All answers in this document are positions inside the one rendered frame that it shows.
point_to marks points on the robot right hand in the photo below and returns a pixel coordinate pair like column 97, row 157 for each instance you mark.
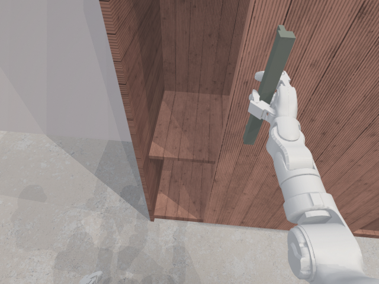
column 283, row 103

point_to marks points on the robot left hand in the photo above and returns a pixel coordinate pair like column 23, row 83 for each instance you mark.
column 94, row 278

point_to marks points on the handle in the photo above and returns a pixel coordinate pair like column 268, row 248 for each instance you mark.
column 277, row 59

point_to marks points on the robot right forearm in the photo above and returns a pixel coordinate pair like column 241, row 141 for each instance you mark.
column 306, row 200

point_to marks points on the wardrobe door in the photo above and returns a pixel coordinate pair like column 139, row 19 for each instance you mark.
column 374, row 225
column 334, row 67

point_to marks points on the right robot upper arm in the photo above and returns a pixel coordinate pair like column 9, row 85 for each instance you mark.
column 325, row 254

